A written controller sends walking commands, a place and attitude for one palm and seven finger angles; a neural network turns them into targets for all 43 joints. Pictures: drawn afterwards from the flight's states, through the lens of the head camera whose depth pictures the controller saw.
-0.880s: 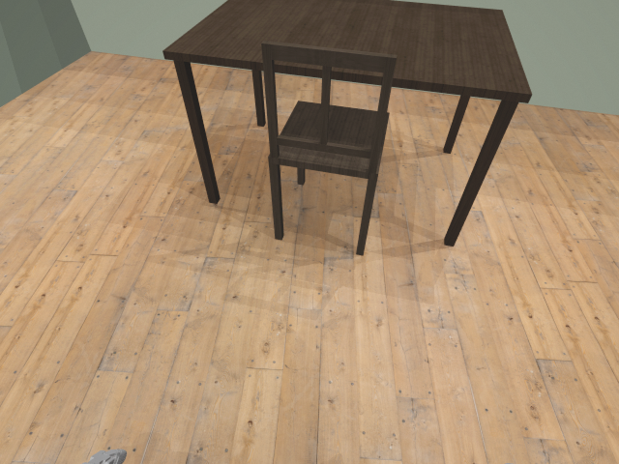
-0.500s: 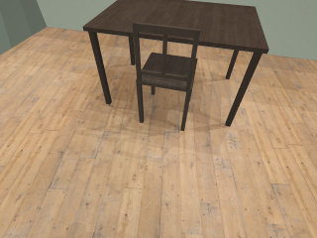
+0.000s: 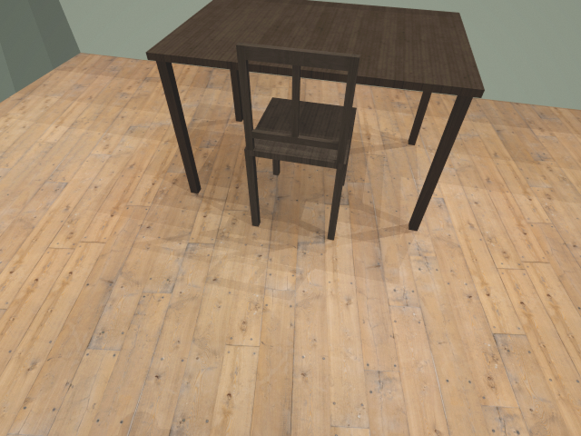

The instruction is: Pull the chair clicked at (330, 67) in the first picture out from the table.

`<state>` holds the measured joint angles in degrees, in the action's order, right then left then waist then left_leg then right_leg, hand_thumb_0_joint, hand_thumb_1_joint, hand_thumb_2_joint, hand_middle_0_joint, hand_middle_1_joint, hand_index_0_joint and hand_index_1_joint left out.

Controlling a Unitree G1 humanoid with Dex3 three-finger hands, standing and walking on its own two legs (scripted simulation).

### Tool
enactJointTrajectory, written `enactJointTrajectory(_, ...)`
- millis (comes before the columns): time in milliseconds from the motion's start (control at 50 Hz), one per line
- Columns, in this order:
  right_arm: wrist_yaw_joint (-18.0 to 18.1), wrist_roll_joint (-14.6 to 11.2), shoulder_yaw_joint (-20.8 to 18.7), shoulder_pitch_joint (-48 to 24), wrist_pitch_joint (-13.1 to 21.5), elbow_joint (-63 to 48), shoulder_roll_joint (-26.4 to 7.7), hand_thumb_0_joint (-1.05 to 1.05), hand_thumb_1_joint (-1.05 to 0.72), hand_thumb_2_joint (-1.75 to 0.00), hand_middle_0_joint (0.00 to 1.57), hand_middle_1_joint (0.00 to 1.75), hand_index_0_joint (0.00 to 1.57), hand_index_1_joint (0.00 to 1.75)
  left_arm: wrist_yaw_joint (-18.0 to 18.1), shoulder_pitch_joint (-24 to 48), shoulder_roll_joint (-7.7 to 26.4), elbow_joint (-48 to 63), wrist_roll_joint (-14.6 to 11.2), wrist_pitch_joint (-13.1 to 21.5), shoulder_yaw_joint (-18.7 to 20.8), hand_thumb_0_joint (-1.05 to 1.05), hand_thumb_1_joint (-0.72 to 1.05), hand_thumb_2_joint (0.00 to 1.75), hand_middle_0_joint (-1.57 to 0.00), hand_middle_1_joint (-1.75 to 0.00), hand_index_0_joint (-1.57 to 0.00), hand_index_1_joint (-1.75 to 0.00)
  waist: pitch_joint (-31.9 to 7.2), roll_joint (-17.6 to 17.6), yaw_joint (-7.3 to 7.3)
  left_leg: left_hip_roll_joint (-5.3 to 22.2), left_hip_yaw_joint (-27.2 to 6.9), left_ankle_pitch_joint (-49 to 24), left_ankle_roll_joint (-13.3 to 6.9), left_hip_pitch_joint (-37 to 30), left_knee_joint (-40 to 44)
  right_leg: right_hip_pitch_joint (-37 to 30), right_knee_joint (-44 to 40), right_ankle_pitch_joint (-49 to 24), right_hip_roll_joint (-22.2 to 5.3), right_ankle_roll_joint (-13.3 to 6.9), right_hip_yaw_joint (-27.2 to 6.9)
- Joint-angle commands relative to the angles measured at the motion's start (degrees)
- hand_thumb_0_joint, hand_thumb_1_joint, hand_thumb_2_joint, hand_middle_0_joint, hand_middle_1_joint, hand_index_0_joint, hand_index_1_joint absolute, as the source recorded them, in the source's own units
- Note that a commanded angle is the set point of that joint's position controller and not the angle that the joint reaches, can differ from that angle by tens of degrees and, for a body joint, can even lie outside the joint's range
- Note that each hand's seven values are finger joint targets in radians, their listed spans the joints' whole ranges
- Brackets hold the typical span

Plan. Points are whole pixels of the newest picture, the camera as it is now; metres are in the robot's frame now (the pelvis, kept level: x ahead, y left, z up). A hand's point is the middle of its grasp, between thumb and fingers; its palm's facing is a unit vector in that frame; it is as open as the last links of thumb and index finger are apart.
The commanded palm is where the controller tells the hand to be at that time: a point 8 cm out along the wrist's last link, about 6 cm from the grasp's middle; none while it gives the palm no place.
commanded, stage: look at it before walking up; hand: left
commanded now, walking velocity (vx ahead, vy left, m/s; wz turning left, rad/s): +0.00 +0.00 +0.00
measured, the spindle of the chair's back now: (295, 103) +1.13 +0.04 -0.12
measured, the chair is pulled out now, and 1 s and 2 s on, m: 0.00 0.00 0.00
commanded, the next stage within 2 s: walk to a spot facing it in 0.56 s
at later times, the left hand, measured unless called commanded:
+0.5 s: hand out of the picture +0.07 +0.25 -0.16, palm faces -0.03 -0.94 -0.33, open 7.3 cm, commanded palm none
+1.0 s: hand out of the picture +0.03 +0.21 -0.20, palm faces +0.01 -0.99 -0.16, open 7.3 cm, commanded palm none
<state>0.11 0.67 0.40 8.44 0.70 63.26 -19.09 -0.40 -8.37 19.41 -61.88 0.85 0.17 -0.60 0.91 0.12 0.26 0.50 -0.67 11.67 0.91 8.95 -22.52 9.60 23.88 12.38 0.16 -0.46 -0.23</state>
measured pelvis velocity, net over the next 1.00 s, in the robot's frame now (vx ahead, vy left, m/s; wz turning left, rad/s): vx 0.06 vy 0.03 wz -0.02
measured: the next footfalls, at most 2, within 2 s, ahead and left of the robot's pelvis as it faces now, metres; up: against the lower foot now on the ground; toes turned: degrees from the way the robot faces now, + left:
right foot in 1.38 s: +0.37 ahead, -0.11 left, +0.00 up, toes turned -11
left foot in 1.78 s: +0.45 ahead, +0.10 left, +0.00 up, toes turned +3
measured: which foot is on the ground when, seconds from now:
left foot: down 0.00-1.00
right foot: down 0.00-0.96, up 0.98-1.00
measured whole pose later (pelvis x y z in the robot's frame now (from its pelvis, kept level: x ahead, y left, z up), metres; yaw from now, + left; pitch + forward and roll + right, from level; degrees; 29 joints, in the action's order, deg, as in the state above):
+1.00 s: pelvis +0.06 +0.03 -0.01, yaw -1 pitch -2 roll +0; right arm 0.1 1.5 -0.5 19.9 2.5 63.7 -11.1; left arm -0.9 -22.0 12.4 -64.2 1.4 -1.0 1.0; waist -2.0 -2.5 -0.2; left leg 0.8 5.1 21.3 -1.7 8.8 -31.8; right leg 12.2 40.9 25.4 -0.7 -1.7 -0.2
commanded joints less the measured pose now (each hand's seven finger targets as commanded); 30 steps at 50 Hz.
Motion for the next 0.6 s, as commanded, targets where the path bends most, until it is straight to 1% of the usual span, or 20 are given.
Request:
enactJointTrajectory(0, 0.5, -0.1, -2.3, -3.1, 1.1, -3.6, -11.7, 0.0, -0.9, -0.9, 0.2, 0.3, 0.2, 0.3, 1.0, 2.6, 12.0, 3.8, -0.2, 1.4, 2.7, 0.0, 0.9, 0.9, -0.2, -0.3, -0.2, -0.3, -1.6, -1.2, -0.25, 5.8, -5.1, -4.4, -2.3, 0.5, 3.6, 0.9, -5.6, -2.7, -6.8, -1.5, -6.7)
enactJointTrajectory(60, 0.5, -0.1, -2.3, -3.1, 1.3, -3.5, -11.8, 0.0, -0.9, -0.9, 0.2, 0.3, 0.2, 0.3, 1.0, 2.4, 11.9, 3.8, -0.2, 1.5, 2.7, 0.0, 0.9, 0.9, -0.2, -0.3, -0.2, -0.3, -2.1, -0.5, -0.32, 5.9, -5.1, -5.1, -2.3, 0.3, 3.8, 0.2, -5.5, -3.6, -6.9, -1.4, -6.7)
enactJointTrajectory(140, 0.5, -0.1, -2.3, -3.3, 1.3, -3.5, -11.8, 0.0, -0.9, -0.9, 0.2, 0.3, 0.2, 0.3, 1.0, 2.6, 12.0, 3.8, -0.2, 1.5, 2.7, 0.0, 0.9, 0.9, -0.2, -0.3, -0.2, -0.3, -2.2, -0.7, -0.26, 6.0, -5.0, -5.7, -2.2, 0.0, 3.9, 0.0, -5.5, -4.7, -6.9, -1.4, -6.5)
enactJointTrajectory(200, 0.6, -0.2, -2.4, -3.3, 1.3, -3.5, -11.8, 0.0, -0.9, -0.9, 0.2, 0.3, 0.2, 0.3, 1.0, 2.3, 11.8, 3.8, -0.2, 1.5, 2.7, 0.0, 0.9, 0.9, -0.2, -0.3, -0.2, -0.3, -2.8, 0.4, -0.31, 6.1, -5.2, -6.5, -2.3, -0.6, 4.0, -0.4, -5.3, -5.6, -6.7, -1.4, -6.4)
enactJointTrajectory(240, 0.6, -0.2, -2.3, -3.6, 1.4, -3.4, -11.8, 0.0, -0.9, -0.9, 0.2, 0.3, 0.2, 0.3, 1.0, 2.3, 11.9, 3.6, -0.2, 1.5, 2.7, 0.0, 0.9, 0.9, -0.2, -0.3, -0.2, -0.3, -2.5, 0.2, -0.4, 6.2, -5.0, -6.7, -2.3, -0.5, 4.1, -0.5, -5.4, -6.2, -6.8, -1.3, -6.3)
enactJointTrajectory(260, 0.6, -0.2, -2.3, -3.5, 1.4, -3.4, -11.8, 0.0, -0.9, -0.9, 0.2, 0.3, 0.2, 0.3, 1.0, 2.3, 11.9, 3.6, -0.2, 1.5, 2.7, 0.0, 0.9, 0.9, -0.2, -0.3, -0.2, -0.3, -2.9, 0.0, -0.33, 6.1, -5.1, -7.1, -2.3, -0.6, 4.1, -1.0, -5.3, -6.7, -6.9, -1.3, -6.2)
enactJointTrajectory(280, 0.6, -0.1, -2.3, -3.7, 1.4, -3.4, -11.8, 0.0, -0.9, -0.9, 0.2, 0.3, 0.2, 0.3, 1.0, 2.0, 11.8, 3.5, -0.3, 1.6, 2.7, 0.0, 0.9, 0.9, -0.2, -0.3, -0.2, -0.3, -2.7, 0.3, -0.43, 6.1, -4.9, -7.1, -2.2, -0.9, 4.0, -0.7, -5.4, -6.8, -6.9, -1.3, -6.2)
enactJointTrajectory(320, 0.6, -0.2, -2.3, -3.7, 1.3, -3.3, -11.8, 0.0, -0.9, -0.9, 0.2, 0.3, 0.2, 0.3, 1.0, 2.2, 11.9, 3.5, -0.2, 1.5, 2.7, 0.0, 0.9, 0.9, -0.2, -0.3, -0.2, -0.3, -2.5, -0.4, -0.31, 6.2, -5.0, -6.7, -2.2, -0.9, 4.1, -0.7, -5.6, -6.5, -6.9, -1.3, -6.2)
enactJointTrajectory(420, 0.6, -0.2, -2.3, -3.7, 1.3, -3.3, -11.8, 0.0, -0.9, -0.9, 0.2, 0.3, 0.2, 0.3, 1.0, 2.2, 12.0, 3.3, -0.2, 1.5, 2.7, 0.0, 0.9, 0.9, -0.2, -0.3, -0.2, -0.3, -2.2, 0.6, -0.28, 6.2, -5.1, -6.6, -2.2, -1.0, 4.6, -0.6, -5.8, -6.2, -6.8, -1.2, -6.1)
enactJointTrajectory(520, 0.6, -0.2, -2.3, -3.7, 1.2, -3.3, -11.8, 0.0, -0.9, -0.9, 0.2, 0.3, 0.2, 0.3, 1.0, 1.9, 12.0, 3.2, -0.2, 1.6, 2.7, 0.0, 0.9, 0.9, -0.2, -0.3, -0.2, -0.3, -1.6, -0.6, -0.37, 6.1, -5.0, -5.9, -2.2, -0.9, 4.6, -0.3, -6.6, -5.4, -6.9, -1.2, -6.4)
enactJointTrajectory(580, 0.6, -0.2, -2.2, -3.7, 1.2, -3.1, -11.9, 0.0, -0.9, -0.9, 0.2, 0.3, 0.2, 0.3, 1.0, 2.0, 11.9, 3.1, -0.2, 1.6, 2.7, 0.0, 0.9, 0.9, -0.2, -0.3, -0.2, -0.3, -1.9, -0.5, -0.29, 6.1, -5.0, -6.5, -2.1, -1.2, 4.6, -0.6, -6.5, -6.1, -6.9, -1.3, -6.4)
